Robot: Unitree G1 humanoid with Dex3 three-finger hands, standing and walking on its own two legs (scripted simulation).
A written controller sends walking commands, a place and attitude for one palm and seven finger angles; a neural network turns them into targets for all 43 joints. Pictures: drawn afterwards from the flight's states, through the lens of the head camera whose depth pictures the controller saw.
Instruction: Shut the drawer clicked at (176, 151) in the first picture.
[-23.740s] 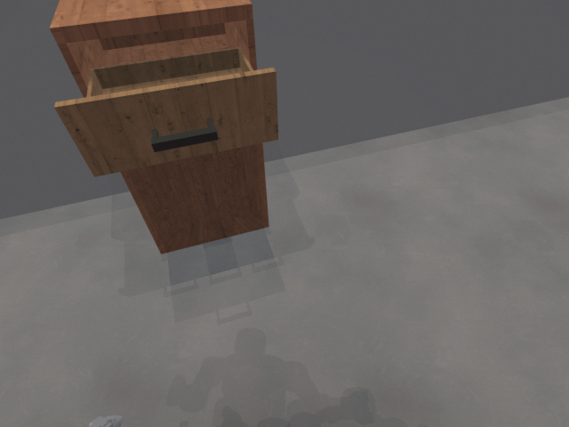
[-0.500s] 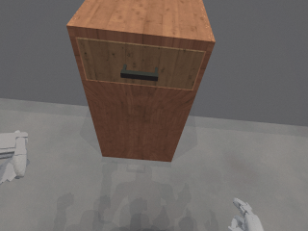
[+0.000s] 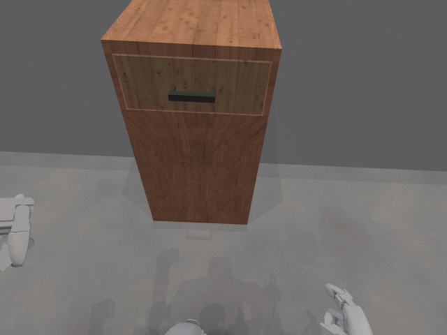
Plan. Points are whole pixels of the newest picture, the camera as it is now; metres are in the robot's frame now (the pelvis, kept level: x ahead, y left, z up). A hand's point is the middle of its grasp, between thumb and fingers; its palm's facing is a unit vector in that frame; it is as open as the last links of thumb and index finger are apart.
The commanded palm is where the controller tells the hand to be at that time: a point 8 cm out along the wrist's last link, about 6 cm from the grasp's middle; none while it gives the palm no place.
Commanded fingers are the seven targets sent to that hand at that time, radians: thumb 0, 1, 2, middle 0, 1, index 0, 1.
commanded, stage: stop stepping back and stand still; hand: left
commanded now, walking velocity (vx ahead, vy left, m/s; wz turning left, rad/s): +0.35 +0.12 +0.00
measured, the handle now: (192, 92) +0.75 +0.16 +0.03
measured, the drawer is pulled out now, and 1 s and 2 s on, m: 0.00 0.00 0.00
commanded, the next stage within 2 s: let the arm hang, fingers relaxed in 0.70 s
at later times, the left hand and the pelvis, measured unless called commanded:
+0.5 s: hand out of the picture +0.10 +0.28 +0.17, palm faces +0.43 -0.76 -0.48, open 3.2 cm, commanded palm +0.05 +0.31 +0.18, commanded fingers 0.00 0.90 0.90 -1.40 -1.60 -1.40 -1.60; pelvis -0.07 +0.03 -0.01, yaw +2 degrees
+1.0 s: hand out of the picture +0.09 +0.25 -0.12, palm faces +0.09 -0.94 -0.32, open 3.0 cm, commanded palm none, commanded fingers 0.00 0.90 0.90 -0.96 -1.12 -0.96 -1.12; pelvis -0.06 +0.03 -0.03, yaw +4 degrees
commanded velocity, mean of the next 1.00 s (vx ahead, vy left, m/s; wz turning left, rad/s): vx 0.10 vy -0.02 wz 0.00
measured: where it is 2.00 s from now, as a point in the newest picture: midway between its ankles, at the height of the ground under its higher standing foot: outside the picture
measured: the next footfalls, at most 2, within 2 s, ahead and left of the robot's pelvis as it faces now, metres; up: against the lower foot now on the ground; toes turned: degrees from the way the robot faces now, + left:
left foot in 0.22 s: -0.02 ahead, +0.15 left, +0.00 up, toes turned +4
right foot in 0.84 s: -0.03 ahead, -0.10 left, +0.00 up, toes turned -1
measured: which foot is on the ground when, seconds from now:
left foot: up 0.00-0.20, down 0.22-1.00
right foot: down 0.00-0.54, up 0.56-0.82, down 0.84-1.00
